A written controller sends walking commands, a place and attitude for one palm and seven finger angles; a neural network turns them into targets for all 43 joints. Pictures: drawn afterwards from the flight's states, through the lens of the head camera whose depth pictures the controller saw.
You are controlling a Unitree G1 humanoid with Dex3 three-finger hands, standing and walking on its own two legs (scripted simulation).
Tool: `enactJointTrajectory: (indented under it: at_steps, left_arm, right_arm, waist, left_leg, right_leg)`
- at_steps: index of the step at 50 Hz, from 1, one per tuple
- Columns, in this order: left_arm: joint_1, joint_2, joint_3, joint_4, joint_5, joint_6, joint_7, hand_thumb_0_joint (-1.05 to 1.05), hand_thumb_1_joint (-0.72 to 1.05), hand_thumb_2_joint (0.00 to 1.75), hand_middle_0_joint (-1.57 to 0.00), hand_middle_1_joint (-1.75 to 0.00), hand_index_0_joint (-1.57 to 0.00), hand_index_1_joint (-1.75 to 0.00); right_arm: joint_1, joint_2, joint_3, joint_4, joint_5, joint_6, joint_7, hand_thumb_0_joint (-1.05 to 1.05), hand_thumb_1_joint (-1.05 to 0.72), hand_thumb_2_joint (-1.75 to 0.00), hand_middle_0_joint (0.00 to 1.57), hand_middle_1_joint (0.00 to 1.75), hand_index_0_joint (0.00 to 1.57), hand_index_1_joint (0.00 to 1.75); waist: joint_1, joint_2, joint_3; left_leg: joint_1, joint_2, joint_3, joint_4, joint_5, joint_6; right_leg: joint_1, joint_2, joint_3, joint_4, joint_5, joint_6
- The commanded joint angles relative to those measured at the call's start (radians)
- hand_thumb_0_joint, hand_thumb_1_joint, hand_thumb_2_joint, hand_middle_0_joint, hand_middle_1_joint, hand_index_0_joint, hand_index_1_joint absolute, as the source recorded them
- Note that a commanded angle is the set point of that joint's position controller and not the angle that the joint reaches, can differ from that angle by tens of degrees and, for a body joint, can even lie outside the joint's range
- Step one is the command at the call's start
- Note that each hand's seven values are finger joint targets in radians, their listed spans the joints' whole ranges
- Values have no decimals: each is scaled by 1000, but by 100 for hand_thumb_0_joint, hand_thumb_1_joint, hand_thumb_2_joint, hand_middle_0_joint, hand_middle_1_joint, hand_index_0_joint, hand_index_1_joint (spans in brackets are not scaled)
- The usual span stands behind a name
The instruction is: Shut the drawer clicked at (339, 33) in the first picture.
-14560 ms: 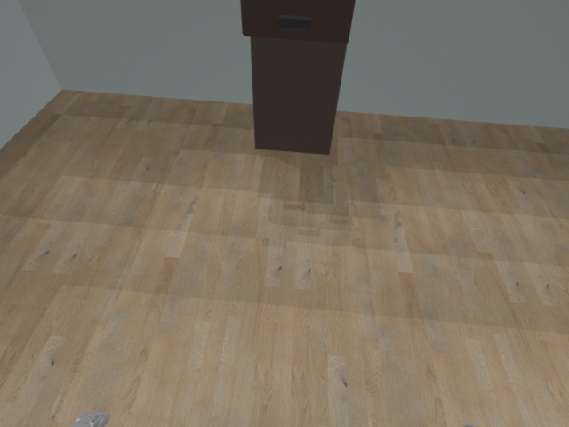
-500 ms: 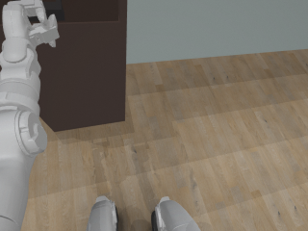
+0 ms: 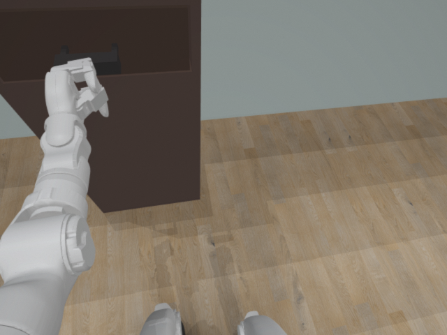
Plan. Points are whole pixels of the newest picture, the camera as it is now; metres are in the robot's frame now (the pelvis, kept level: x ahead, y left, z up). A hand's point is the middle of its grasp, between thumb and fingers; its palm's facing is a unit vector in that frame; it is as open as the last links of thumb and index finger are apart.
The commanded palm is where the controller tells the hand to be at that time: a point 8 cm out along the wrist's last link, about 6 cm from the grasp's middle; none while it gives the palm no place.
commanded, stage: draw the hand back to the body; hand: left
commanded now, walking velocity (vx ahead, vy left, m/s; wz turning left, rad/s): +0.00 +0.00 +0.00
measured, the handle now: (89, 56) +0.61 +0.20 +0.10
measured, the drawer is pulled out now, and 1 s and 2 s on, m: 0.00 0.00 0.00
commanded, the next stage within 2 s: step back with the hand held close in 1.42 s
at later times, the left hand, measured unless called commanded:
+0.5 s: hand (63, 142) +0.38 +0.19 +0.15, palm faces +0.11 -0.99 -0.02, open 3.3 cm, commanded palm +0.34 +0.23 +0.16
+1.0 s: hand out of the picture +0.25 +0.22 +0.19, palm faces +0.36 -0.89 -0.29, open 3.3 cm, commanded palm +0.20 +0.26 +0.21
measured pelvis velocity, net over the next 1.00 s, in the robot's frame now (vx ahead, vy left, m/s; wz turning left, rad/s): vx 0.01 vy -0.02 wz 0.04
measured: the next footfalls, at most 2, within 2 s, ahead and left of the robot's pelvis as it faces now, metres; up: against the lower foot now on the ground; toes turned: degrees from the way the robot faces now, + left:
none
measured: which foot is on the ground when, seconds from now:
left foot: down 0.00-1.00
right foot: down 0.00-1.00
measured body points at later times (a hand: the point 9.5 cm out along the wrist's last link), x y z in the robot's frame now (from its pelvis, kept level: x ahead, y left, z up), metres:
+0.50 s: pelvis +0.02 -0.02 +0.03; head +0.04 -0.03 +0.48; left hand +0.37 +0.24 +0.15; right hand +0.17 -0.26 -0.07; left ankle +0.05 +0.11 -0.68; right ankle -0.03 -0.13 -0.68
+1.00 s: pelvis +0.01 -0.02 +0.06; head +0.00 -0.04 +0.51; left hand +0.22 +0.26 +0.21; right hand +0.21 -0.23 -0.02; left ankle +0.05 +0.11 -0.68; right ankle -0.03 -0.13 -0.68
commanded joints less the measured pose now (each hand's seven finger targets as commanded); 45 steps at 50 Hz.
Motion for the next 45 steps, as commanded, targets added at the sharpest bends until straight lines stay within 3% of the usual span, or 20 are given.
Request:
enactJointTrajectory:
  at_steps: [1, 2, 3, 6, 8, 9, 12, 16, 19, 24, 27, 28, 30, 33, 37, 38, 40, 42, 43, 45]
  left_arm:
    - [-469, 185, -16, -243, -21, -88, -25, 0, 90, 90, -140, -160, -140, -160]
    - [-460, 173, -22, -246, -27, -89, -30, 0, 90, 90, -140, -160, -140, -160]
    - [-396, 194, 8, -273, -34, -87, -38, 0, 90, 90, -140, -160, -140, -160]
    - [-233, 172, -10, -435, -64, -69, -69, 0, 90, 90, -140, -160, -140, -160]
    - [-107, 140, -24, -536, -92, -39, -80, 0, 90, 90, -140, -160, -140, -160]
    - [-55, 114, -41, -590, -111, -20, -83, 0, 90, 90, -140, -160, -140, -160]
    - [73, 131, -18, -709, -149, 31, -79, 0, 90, 90, -140, -160, -140, -160]
    - [173, 103, -44, -851, -164, 63, -86, 0, 90, 90, -140, -160, -140, -160]
    - [198, 51, -101, -892, -176, 82, -107, 0, 90, 90, -140, -160, -140, -160]
    - [280, 34, -117, -945, -210, 139, -148, 0, 90, 90, -140, -160, -140, -160]
    - [367, 74, -74, -1011, -227, 167, -161, 0, 90, 90, -140, -160, -140, -160]
    - [410, 112, -128, -1123, -113, 156, -64, 0, 90, 90, -140, -160, -140, -160]
    - [530, 44, -167, -1157, -88, 181, 20, 0, 90, 90, -140, -160, -140, -160]
    - [600, 79, -126, -1223, -68, 201, 76, 0, 90, 90, -140, -160, -140, -160]
    - [663, 80, -121, -1324, -47, 202, 109, 0, 90, 90, -140, -160, -140, -160]
    - [704, 40, -151, -1349, -47, 203, 112, 0, 90, 90, -140, -160, -140, -160]
    - [766, 43, -141, -1405, -44, 201, 120, 0, 90, 90, -140, -160, -140, -160]
    - [831, 64, -114, -1435, -42, 198, 122, 0, 90, 90, -140, -160, -140, -160]
    - [864, 36, -134, -1456, -45, 197, 121, 0, 90, 90, -140, -160, -140, -160]
    - [921, 50, -106, -1502, -43, 194, 125, 0, 90, 90, -140, -160, -140, -160]
  right_arm:
    - [146, -180, -74, -39, 10, -4, -13, 0, -90, -90, 20, 30, 20, 30]
    - [145, -179, -73, -39, 9, -3, -13, 0, -90, -90, 20, 30, 20, 30]
    - [136, -178, -77, -48, 15, 0, -13, 0, -90, -90, 20, 30, 20, 30]
    - [86, -167, -78, -100, 33, 9, -11, 0, -90, -90, 20, 30, 20, 30]
    - [57, -161, -79, -127, 48, 12, -11, 0, -90, -90, 20, 30, 20, 30]
    - [38, -157, -79, -139, 53, 10, -12, 0, -90, -90, 20, 30, 20, 30]
    - [-7, -157, -73, -163, 64, 1, -24, 0, -90, -90, 20, 30, 20, 30]
    - [-75, -145, -66, -180, 74, -20, -42, 0, -90, -90, 20, 30, 20, 30]
    - [-123, -139, -58, -180, 81, -37, -54, 0, -90, -90, 20, 30, 20, 30]
    - [-202, -137, -42, -202, 90, -67, -74, 0, -90, -90, 20, 30, 20, 30]
    - [-241, -136, -35, -222, 91, -84, -83, 0, -90, -90, 20, 30, 20, 30]
    - [-323, -112, -30, -238, 87, -80, -94, 0, -90, -90, 20, 30, 20, 30]
    - [-331, -106, -20, -233, 80, -78, -107, 0, -90, -90, 20, 30, 20, 30]
    - [-356, -104, -16, -226, 72, -68, -122, 0, -90, -90, 20, 30, 20, 30]
    - [-386, -98, -9, -214, 61, -80, -132, 0, -90, -90, 20, 30, 20, 30]
    - [-383, -90, -5, -215, 60, -84, -131, 0, -90, -90, 20, 30, 20, 30]
    - [-391, -89, -4, -213, 54, -94, -130, 0, -90, -90, 20, 30, 20, 30]
    - [-402, -96, -7, -209, 48, -102, -130, 0, -90, -90, 20, 30, 20, 30]
    - [-403, -88, -4, -212, 48, -103, -129, 0, -90, -90, 20, 30, 20, 30]
    - [-406, -86, -7, -209, 43, -106, -129, 0, -90, -90, 20, 30, 20, 30]
  waist:
    - [-13, 74, -429]
    - [-11, 93, -427]
    - [20, 98, -477]
    - [70, 123, -539]
    - [86, 85, -533]
    - [90, 78, -513]
    - [108, -7, -426]
    - [115, 6, -352]
    - [102, 22, -275]
    - [123, -6, -220]
    - [149, -22, -228]
    - [183, -3, -189]
    - [175, -9, -137]
    - [177, -68, -105]
    - [187, 1, -68]
    - [186, 27, -62]
    - [193, 29, -59]
    - [203, -17, -32]
    - [200, -12, -23]
    - [206, -1, -22]
  left_leg:
    - [544, -49, -52, -64, 338, 19]
    - [556, -52, -49, -60, 362, 20]
    - [577, -54, -41, -61, 402, 19]
    - [639, -57, -31, -81, 486, 17]
    - [657, -59, -24, -96, 528, 22]
    - [656, -62, -16, -107, 530, 24]
    - [600, -75, 5, -147, 471, 35]
    - [621, -80, 14, -196, 426, 37]
    - [659, -79, 4, -221, 380, 36]
    - [671, -85, -7, -270, 291, 36]
    - [683, -88, -6, -290, 291, 37]
    - [751, -92, 15, -342, 279, 30]
    - [770, -82, 7, -392, 259, 28]
    - [798, -81, 17, -445, 263, 33]
    - [881, -84, 22, -505, 279, 30]
    - [891, -81, 18, -521, 281, 28]
    - [923, -79, 18, -543, 307, 25]
    - [933, -79, 16, -567, 304, 24]
    - [931, -79, 17, -577, 296, 25]
    - [949, -79, 22, -584, 310, 25]
  right_leg:
    - [-11, 46, -18, -131, 370, -22]
    - [-7, 45, -16, -129, 397, -24]
    - [29, 43, -15, -123, 438, -24]
    - [131, 44, -16, -128, 533, -28]
    - [188, 44, -16, -143, 601, -24]
    - [219, 43, -16, -156, 628, -22]
    - [321, 33, -9, -193, 688, -14]
    - [350, 23, -6, -228, 678, -9]
    - [316, 21, -8, -260, 600, -10]
    - [333, 11, -9, -305, 502, -12]
    - [385, 5, -5, -320, 503, -13]
    - [375, -17, 31, -393, 478, -19]
    - [412, -21, 17, -424, 435, -19]
    - [477, -24, 22, -477, 448, -12]
    - [504, -16, 21, -553, 421, -17]
    - [533, -22, 14, -546, 414, -22]
    - [556, -20, 10, -566, 432, -23]
    - [557, -11, 8, -604, 415, -21]
    - [580, -18, 7, -597, 405, -21]
    - [591, -19, 7, -611, 420, -20]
